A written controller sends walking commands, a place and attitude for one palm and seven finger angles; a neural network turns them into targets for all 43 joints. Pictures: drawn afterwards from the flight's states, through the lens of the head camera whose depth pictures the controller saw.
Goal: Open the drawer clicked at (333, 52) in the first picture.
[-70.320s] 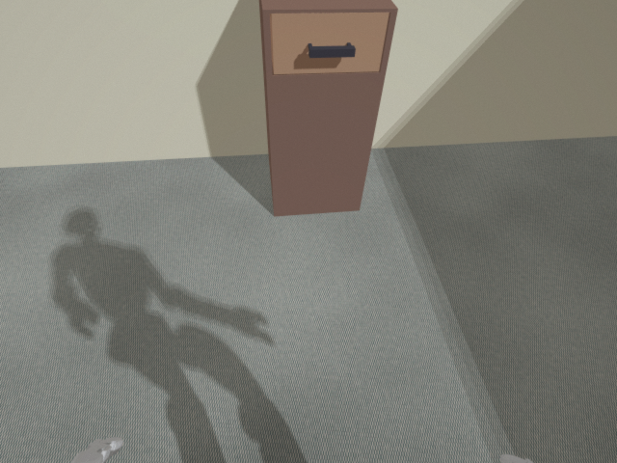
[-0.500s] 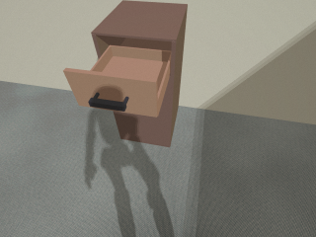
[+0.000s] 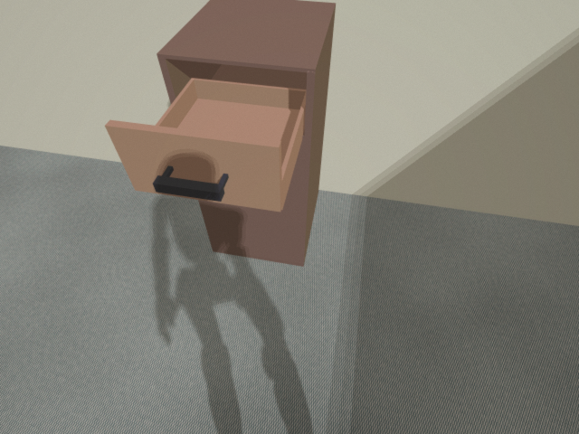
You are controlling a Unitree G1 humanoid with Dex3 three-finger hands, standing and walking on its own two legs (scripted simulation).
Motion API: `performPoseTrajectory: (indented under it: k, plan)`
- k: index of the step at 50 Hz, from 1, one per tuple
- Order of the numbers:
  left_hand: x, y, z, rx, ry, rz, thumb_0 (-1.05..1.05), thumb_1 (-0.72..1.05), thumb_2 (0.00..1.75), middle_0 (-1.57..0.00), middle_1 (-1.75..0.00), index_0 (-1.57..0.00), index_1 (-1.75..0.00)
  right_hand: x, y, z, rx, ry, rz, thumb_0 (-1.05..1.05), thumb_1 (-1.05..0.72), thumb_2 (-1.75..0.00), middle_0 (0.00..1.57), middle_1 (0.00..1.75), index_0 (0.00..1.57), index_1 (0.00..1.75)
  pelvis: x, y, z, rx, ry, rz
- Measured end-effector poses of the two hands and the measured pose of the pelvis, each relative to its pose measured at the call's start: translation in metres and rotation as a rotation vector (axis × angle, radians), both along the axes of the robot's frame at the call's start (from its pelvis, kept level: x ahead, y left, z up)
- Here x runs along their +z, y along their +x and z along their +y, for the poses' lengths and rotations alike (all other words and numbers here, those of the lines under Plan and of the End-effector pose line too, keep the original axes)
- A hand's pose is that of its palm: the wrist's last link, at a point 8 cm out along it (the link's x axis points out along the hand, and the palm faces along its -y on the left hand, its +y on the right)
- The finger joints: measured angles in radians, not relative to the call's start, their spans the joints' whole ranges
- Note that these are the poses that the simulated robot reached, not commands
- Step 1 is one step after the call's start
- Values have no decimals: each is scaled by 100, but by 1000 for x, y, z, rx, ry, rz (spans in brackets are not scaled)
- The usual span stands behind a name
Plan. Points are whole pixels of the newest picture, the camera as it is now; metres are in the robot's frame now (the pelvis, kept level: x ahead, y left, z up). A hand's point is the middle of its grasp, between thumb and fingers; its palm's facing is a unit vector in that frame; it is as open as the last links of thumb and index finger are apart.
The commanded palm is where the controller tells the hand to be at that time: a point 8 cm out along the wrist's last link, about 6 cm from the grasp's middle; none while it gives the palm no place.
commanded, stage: look to check the result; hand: left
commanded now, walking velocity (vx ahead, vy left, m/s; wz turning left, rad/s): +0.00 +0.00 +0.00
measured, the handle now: (192, 181) +0.57 +0.23 -0.02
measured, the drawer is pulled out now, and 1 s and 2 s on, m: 0.29 0.29 0.29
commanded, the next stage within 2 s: stand and wait in 0.50 s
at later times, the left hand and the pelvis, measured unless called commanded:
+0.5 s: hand out of the picture +0.01 +0.16 -0.17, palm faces +0.03 -0.98 -0.20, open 7.4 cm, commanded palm none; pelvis +0.01 -0.01 +0.00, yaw +0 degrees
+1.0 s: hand out of the picture +0.03 +0.16 -0.17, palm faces +0.02 -0.97 -0.23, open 7.4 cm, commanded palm none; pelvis +0.02 -0.02 +0.00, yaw +0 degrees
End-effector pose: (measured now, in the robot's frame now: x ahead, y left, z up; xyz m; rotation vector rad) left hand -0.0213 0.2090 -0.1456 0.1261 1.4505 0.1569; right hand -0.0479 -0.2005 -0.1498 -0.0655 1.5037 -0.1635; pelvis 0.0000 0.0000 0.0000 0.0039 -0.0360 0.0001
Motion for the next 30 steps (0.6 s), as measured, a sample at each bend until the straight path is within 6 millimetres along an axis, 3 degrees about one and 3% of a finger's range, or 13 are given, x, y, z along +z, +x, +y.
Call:
performPoseTrajectory:
  k: [10, 30]
  plan:
    - [3, 1, 2, 2, 19, 14, 1, 91, 90, -20, -30, -20, -29, -2, 13, -1, 3, 10, -18, 0, -91, -90, 19, 30, 20, 30, 1, 4, -3, -2, 0, 2]
    - [4, 30, -4, -12, 23, -40, 1, 91, 90, -20, -30, -20, -29, 0, 44, -19, 19, -10, -65, 0, -91, -90, 20, 30, 20, 30, 2, 14, -12, 0, 0, 2]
